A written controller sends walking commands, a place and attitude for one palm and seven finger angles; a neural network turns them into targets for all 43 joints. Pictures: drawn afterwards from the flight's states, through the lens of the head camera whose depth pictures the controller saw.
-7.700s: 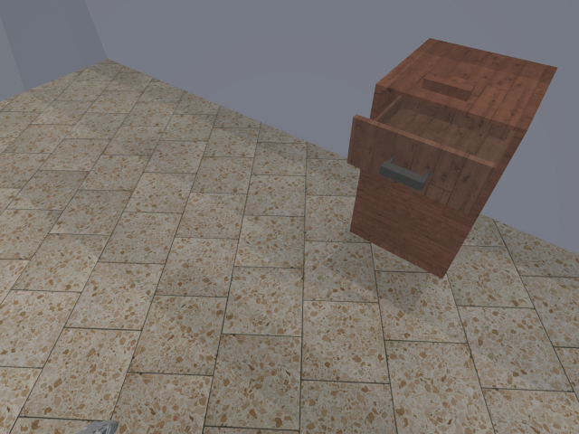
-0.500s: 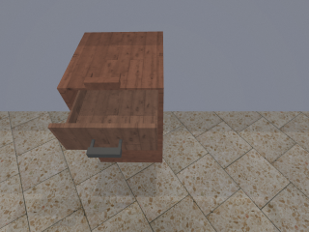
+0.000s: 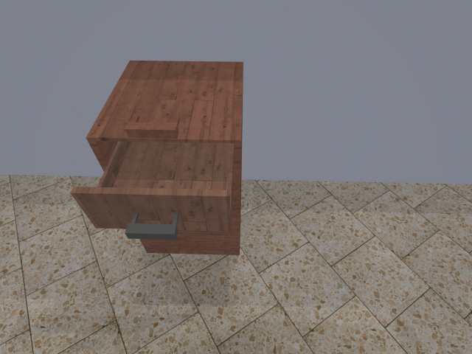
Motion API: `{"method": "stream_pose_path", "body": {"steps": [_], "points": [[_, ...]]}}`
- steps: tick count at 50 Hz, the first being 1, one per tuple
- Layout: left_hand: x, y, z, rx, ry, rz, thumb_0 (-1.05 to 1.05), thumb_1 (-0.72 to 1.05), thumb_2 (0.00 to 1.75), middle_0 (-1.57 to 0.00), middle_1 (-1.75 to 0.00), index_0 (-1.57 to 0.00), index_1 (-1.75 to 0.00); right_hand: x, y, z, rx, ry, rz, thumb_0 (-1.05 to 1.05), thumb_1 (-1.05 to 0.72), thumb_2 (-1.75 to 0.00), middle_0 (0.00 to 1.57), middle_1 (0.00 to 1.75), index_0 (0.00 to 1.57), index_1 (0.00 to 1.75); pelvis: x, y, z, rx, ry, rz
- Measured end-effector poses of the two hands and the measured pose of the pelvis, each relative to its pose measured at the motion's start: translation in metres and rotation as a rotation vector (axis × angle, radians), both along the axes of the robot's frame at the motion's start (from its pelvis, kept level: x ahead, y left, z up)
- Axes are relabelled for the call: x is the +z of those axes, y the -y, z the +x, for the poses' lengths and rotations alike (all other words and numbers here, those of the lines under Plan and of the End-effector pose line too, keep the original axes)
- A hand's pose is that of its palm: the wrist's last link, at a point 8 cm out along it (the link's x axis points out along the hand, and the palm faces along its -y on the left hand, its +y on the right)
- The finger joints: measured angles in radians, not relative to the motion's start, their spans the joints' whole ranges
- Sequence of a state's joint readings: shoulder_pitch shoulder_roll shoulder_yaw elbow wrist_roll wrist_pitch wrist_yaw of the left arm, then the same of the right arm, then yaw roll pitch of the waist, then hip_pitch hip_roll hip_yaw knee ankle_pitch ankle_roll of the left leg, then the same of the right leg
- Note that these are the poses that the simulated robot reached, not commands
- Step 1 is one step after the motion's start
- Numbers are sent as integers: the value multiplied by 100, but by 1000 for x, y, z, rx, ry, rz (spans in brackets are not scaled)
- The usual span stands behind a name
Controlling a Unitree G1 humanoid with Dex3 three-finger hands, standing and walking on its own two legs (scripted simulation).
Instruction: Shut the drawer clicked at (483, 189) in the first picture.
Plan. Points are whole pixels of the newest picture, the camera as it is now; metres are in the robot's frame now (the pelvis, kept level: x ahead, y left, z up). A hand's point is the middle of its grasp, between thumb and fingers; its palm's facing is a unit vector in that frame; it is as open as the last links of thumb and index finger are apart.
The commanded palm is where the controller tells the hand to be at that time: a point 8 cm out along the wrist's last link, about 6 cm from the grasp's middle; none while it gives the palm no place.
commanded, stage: come to a stop and stand still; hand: left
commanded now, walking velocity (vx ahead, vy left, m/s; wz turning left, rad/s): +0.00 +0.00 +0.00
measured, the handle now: (154, 223) +0.44 +0.24 -0.16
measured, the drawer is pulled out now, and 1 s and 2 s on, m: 0.18 0.18 0.18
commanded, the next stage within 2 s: look again from close up in 0.04 s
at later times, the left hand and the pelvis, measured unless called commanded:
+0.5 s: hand out of the picture +0.02 +0.22 -0.18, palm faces +0.04 -0.98 -0.21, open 7.3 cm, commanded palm none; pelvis +0.00 +0.04 -0.01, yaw +1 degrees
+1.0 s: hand (117, 308) +0.20 +0.21 -0.03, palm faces +0.11 -0.99 -0.01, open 6.7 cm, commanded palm +0.12 +0.27 -0.07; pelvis -0.02 +0.05 -0.05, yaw +1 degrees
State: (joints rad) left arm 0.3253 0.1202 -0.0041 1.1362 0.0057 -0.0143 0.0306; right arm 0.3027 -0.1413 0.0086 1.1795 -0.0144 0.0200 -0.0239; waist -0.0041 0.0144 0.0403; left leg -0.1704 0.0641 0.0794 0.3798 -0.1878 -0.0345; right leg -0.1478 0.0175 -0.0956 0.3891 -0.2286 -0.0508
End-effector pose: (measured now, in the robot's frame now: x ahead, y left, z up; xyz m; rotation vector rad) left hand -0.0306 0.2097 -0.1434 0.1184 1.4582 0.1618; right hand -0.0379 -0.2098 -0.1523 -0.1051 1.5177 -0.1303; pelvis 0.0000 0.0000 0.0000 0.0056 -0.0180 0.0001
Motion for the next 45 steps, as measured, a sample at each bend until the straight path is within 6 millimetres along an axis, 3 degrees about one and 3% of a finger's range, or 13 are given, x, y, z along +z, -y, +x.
{"method": "stream_pose_path", "body": {"steps": [7,11,16,26,38,40,45], "points": [[-1,7,-12,15,-37,-20,0,91,90,-20,-30,-20,-30,0,-11,-10,-15,-31,13,0,-91,-90,20,30,20,30,0,-2,3,-2,-5,0],[-4,4,-9,-8,-16,-17,0,91,90,-20,-30,-20,-30,-5,-15,3,-16,23,15,0,-91,-90,20,30,20,30,-5,-10,0,-1,-21,-27],[-12,-16,11,-16,43,-13,0,90,90,-21,-30,-21,-30,-7,-27,24,6,117,-4,1,-92,-90,20,30,20,30,-10,-23,2,10,-10,-27],[-7,-60,39,-25,137,35,1,92,90,-20,-30,-20,-30,-2,-39,34,43,155,-25,2,-94,-90,20,30,20,30,-9,-44,1,10,9,-15],[-7,-65,21,-22,71,16,0,91,90,-20,-30,-20,-30,1,-50,34,52,132,-25,1,-92,-90,20,30,20,30,-6,-57,2,7,-2,-13],[9,-72,43,54,215,36,1,92,90,-21,-30,-21,-30,7,-44,41,51,210,-56,2,-93,-90,20,30,20,30,-7,-57,0,5,-7,-11],[85,-79,138,45,817,94,3,94,90,-24,-34,-24,-34,22,-21,91,76,560,-119,2,-93,-90,20,30,20,30,-18,-56,-9,38,-51,1]]}}
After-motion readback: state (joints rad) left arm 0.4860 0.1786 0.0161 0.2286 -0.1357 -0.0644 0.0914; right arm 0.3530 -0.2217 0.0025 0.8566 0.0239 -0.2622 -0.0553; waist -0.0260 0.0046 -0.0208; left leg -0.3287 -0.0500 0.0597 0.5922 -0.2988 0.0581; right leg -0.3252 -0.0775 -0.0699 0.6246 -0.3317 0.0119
